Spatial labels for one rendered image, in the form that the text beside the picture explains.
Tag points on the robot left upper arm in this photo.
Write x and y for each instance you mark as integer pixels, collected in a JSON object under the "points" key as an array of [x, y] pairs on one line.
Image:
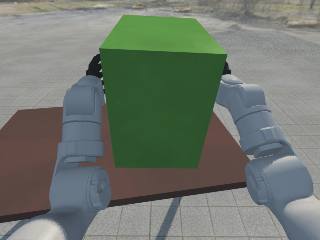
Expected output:
{"points": [[77, 195]]}

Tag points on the robot left forearm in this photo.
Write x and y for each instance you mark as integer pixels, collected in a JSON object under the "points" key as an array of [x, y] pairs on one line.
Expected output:
{"points": [[82, 120]]}

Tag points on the robot right forearm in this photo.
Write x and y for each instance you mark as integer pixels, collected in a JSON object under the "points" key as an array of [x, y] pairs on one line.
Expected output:
{"points": [[256, 125]]}

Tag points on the table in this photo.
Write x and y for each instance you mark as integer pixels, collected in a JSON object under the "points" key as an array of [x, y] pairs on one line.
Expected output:
{"points": [[28, 155]]}

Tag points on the robot right hand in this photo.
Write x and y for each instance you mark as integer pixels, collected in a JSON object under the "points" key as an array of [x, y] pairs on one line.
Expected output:
{"points": [[226, 70]]}

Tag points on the carton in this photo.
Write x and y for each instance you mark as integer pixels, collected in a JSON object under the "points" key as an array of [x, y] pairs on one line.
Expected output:
{"points": [[161, 78]]}

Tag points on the robot left hand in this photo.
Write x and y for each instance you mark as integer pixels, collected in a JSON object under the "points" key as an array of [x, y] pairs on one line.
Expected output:
{"points": [[95, 68]]}

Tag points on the robot right upper arm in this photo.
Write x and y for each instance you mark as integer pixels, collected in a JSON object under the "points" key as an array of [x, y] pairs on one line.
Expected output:
{"points": [[282, 183]]}

